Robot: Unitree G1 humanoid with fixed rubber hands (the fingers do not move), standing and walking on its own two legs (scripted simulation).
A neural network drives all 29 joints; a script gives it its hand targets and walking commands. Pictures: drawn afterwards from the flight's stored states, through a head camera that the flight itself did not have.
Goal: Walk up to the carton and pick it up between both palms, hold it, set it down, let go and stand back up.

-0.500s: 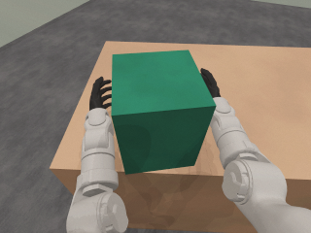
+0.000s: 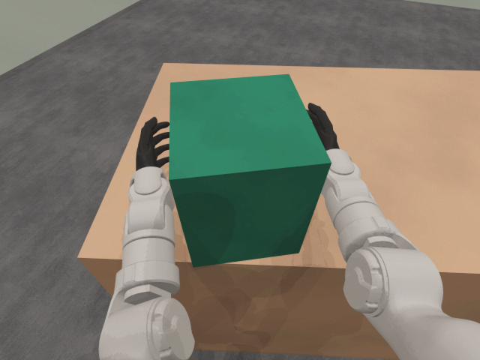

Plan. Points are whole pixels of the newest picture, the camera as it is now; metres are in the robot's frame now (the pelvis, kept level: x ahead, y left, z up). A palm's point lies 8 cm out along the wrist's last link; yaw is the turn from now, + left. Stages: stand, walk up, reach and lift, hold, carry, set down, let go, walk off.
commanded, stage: reach and lift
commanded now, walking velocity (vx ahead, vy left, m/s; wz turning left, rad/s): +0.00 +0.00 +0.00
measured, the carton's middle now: (239, 174) +0.41 +0.05 +0.09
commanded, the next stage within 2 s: none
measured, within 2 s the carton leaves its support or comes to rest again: leaves its support in 0.28 s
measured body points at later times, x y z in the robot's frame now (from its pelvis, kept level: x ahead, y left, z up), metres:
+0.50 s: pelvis -0.02 +0.01 +0.00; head -0.03 +0.01 +0.45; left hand +0.38 +0.21 +0.16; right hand +0.43 -0.08 +0.16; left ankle +0.02 +0.15 -0.75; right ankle -0.03 -0.09 -0.75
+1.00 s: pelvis -0.02 +0.01 +0.00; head -0.06 +0.03 +0.45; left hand +0.37 +0.21 +0.20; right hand +0.42 -0.08 +0.20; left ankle +0.02 +0.15 -0.75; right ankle -0.03 -0.09 -0.75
